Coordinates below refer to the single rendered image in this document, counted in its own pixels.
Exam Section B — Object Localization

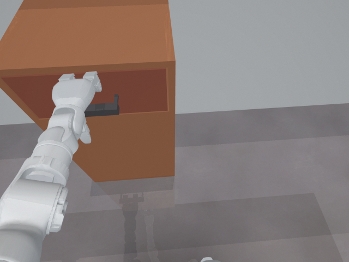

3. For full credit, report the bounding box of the robot left upper arm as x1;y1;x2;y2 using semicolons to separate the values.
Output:
0;178;68;262

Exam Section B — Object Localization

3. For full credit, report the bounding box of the left robot hand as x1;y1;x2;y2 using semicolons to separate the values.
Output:
52;71;102;144

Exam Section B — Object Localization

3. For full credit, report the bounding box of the drawer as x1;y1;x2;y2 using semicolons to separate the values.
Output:
1;68;168;118

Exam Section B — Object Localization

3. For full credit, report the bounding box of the cabinet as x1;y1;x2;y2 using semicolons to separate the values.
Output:
0;0;176;182

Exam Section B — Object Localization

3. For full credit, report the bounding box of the handle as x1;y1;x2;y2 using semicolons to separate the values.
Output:
84;94;119;117

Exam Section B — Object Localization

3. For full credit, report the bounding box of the left robot forearm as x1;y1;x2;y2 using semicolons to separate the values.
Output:
0;104;85;217

